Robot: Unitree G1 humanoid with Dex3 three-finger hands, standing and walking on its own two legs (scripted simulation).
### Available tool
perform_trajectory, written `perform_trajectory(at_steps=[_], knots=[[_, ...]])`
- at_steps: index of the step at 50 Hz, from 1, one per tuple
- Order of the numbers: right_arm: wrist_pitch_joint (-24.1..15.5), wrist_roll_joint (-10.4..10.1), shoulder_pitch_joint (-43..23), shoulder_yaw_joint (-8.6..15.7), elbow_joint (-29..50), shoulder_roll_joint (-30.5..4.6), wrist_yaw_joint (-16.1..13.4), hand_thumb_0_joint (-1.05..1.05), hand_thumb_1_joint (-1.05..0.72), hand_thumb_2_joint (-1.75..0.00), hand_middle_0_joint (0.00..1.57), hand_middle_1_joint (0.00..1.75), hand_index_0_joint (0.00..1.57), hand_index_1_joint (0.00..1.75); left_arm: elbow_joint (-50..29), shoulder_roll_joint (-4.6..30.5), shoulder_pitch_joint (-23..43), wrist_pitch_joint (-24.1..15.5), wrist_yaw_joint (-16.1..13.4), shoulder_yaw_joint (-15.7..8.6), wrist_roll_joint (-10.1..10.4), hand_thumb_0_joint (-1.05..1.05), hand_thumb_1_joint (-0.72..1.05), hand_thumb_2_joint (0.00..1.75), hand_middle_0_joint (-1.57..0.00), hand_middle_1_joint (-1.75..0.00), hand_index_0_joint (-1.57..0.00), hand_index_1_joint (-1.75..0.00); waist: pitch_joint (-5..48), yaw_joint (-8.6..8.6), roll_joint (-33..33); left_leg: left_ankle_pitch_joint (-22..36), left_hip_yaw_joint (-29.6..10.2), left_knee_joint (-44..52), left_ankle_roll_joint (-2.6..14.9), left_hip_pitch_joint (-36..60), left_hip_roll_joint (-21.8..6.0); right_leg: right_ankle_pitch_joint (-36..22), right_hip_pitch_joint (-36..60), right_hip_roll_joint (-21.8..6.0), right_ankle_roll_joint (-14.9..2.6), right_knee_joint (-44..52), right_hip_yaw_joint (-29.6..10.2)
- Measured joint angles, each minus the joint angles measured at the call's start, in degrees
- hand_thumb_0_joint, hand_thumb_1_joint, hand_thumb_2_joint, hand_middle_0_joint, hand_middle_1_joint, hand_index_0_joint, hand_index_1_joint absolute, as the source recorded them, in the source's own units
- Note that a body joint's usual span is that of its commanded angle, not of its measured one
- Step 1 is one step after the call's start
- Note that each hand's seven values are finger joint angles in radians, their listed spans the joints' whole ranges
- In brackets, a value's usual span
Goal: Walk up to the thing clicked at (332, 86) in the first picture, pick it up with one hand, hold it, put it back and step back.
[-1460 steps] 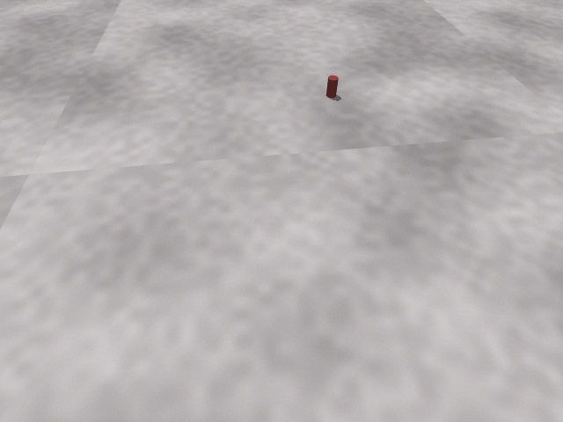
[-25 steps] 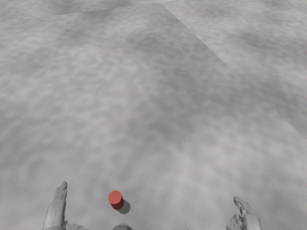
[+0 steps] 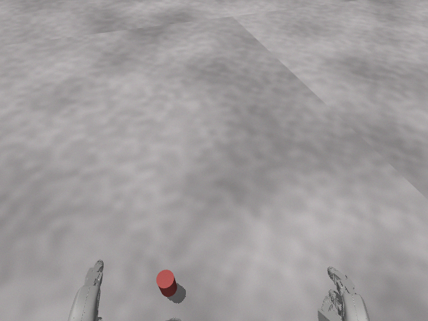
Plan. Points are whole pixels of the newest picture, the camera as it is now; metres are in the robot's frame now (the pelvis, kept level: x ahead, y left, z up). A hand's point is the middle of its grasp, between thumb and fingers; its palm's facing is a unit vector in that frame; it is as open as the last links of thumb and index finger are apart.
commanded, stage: home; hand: left
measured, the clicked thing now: (167, 283) +0.37 +0.20 -0.66
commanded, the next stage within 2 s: stand in 1.32 s
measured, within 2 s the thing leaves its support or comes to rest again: neither
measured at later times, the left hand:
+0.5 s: hand (121, 319) +0.16 +0.18 -0.06, palm faces +0.09 -0.95 -0.29, open 17.3 cm
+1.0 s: hand (124, 311) +0.17 +0.17 -0.06, palm faces +0.09 -0.95 -0.29, open 17.3 cm
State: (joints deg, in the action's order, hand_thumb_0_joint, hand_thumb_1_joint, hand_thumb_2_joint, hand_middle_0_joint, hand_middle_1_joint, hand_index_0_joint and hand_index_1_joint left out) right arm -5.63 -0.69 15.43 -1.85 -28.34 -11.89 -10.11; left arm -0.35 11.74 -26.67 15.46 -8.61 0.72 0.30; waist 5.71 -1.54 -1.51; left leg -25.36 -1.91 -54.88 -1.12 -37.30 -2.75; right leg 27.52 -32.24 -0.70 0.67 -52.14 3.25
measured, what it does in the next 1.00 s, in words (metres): stands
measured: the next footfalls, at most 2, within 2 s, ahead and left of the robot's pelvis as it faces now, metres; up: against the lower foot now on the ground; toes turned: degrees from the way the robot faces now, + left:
none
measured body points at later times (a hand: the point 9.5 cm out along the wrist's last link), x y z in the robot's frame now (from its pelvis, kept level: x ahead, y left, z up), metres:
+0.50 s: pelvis -0.01 +0.00 +0.00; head +0.01 +0.00 +0.45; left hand +0.15 +0.23 -0.04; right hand +0.14 -0.24 -0.07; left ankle +0.02 +0.13 -0.69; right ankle -0.01 -0.13 -0.69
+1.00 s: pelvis +0.00 +0.00 +0.00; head +0.03 +0.00 +0.45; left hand +0.16 +0.22 -0.04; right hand +0.16 -0.25 -0.07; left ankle +0.02 +0.13 -0.69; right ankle -0.01 -0.13 -0.69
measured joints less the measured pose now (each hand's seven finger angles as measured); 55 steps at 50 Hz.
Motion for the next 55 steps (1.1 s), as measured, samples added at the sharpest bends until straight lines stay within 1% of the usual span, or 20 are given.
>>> perform_trajectory(at_steps=[9, 30, 45, 55], knots=[[-0.4, -0.1, 0.6, 0.1, -0.8, 0.0, 0.1, 0.02, -0.9, -0.9, 0.21, 0.3, 0.2, 0.3, 1.0, -0.1, 0.0, -0.7, 0.4, -0.1, 0.1, -0.01, -0.53, 0.06, -0.06, -0.05, -0.06, -0.05, -0.3, -0.22, 0.0, 0.9, 0.2, 0.8, -0.13, 0.5, -0.1, -0.8, 0.1, 0.1, -0.19, 0.3, -0.2], [-1.7, 0.0, 0.1, 0.0, -1.6, 0.2, 0.1, 0.02, -0.9, -0.9, 0.21, 0.3, 0.2, 0.3, 2.3, -0.1, 0.5, -2.1, 0.7, 0.0, 0.0, -0.01, -0.51, 0.07, -0.06, -0.06, -0.06, -0.05, -0.7, 0.17, 0.0, 1.4, 0.5, 1.2, -0.16, 0.7, -0.1, -1.2, 0.1, 0.1, -0.26, 0.4, -0.5], [-1.7, 0.1, -0.1, 0.1, -2.0, 0.2, 0.2, 0.02, -0.9, -0.9, 0.21, 0.3, 0.2, 0.3, 2.3, -0.2, 0.5, -2.4, 0.7, -0.1, -0.1, -0.01, -0.52, 0.07, -0.06, -0.06, -0.06, -0.06, -0.7, 0.29, 0.0, 0.8, 0.6, 1.4, -0.26, 1.0, -0.1, -0.5, 0.3, 0.1, -0.29, 0.6, -0.6], [-1.5, 0.1, -0.1, 0.3, -2.2, 0.1, 0.1, 0.02, -0.9, -0.9, 0.21, 0.3, 0.2, 0.3, 2.4, -0.4, 0.8, -1.8, 0.7, -0.2, 0.0, -0.01, -0.52, 0.07, -0.06, -0.06, -0.06, -0.06, -0.5, 0.15, 0.1, 0.4, 0.6, 1.6, -0.36, 1.5, -0.2, -0.2, 0.8, 0.2, -0.35, 0.8, -0.6]])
